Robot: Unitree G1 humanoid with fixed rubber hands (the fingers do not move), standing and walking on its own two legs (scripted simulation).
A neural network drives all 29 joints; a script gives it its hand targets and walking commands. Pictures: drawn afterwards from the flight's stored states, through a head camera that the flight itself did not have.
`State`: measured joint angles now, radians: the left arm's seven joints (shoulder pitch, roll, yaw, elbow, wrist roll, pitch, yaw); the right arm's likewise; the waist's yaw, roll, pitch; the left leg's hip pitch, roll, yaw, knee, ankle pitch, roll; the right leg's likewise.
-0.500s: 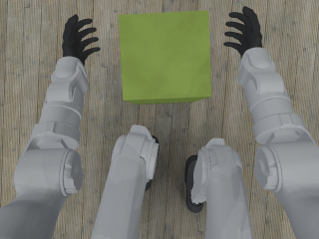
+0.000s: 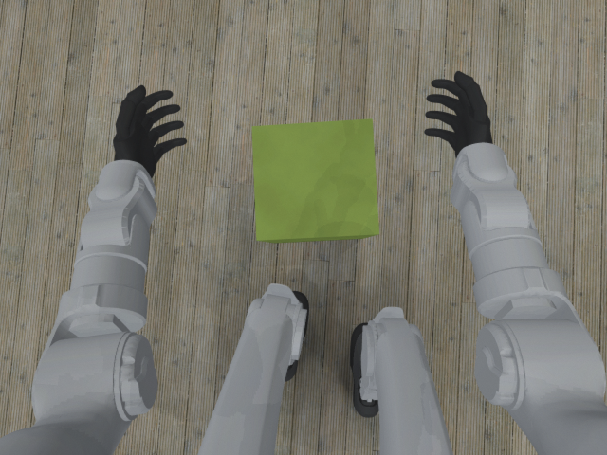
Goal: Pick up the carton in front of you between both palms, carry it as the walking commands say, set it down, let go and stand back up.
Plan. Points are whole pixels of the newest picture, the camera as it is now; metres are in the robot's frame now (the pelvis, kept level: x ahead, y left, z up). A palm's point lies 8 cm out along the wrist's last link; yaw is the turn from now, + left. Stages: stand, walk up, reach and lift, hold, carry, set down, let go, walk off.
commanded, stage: set down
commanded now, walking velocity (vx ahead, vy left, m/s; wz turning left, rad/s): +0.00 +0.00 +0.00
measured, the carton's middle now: (315, 191) +0.47 +0.07 -0.43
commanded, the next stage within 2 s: let go in 0.22 s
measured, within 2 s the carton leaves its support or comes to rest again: neither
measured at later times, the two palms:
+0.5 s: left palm (49, 194) +0.36 +0.28 +0.02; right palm (556, 191) +0.42 -0.14 +0.02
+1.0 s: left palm out of the picture +0.25 +0.25 +0.15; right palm out of the picture +0.30 -0.21 +0.13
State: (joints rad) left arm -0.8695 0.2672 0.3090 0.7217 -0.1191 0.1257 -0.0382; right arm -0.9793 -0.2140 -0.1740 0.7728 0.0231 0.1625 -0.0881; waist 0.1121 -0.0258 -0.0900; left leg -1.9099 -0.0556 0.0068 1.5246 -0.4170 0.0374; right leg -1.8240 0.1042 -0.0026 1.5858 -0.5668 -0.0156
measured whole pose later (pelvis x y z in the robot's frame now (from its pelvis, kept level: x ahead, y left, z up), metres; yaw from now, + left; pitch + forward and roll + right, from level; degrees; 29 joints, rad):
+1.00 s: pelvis +0.10 +0.00 +0.22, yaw +2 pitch +8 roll +0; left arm 0.25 0.21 0.03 0.41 -0.05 0.01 -0.07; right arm 0.16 -0.19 -0.06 0.48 -0.02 0.00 0.02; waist 0.04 0.03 0.02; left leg -0.38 -0.08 -0.03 0.47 -0.22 0.05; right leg -0.30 0.05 0.08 0.49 -0.32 -0.03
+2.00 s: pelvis +0.13 -0.01 +0.22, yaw +1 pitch +1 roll +0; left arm 0.19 0.36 0.04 0.74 0.03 0.01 0.03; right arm 0.15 -0.33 -0.03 0.82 -0.03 0.01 -0.03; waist 0.00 -0.04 0.02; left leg -0.22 -0.05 -0.02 0.52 -0.31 0.03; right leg -0.11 0.08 0.08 0.46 -0.36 -0.05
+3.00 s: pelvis +0.09 +0.02 +0.23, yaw +1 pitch -2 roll +0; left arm 0.16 0.40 -0.01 0.98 0.02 -0.01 0.01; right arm 0.09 -0.37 0.00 1.04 -0.01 -0.01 -0.02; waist 0.00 -0.01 0.03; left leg -0.15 -0.09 -0.01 0.35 -0.16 0.07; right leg -0.06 0.03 0.10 0.34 -0.25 0.00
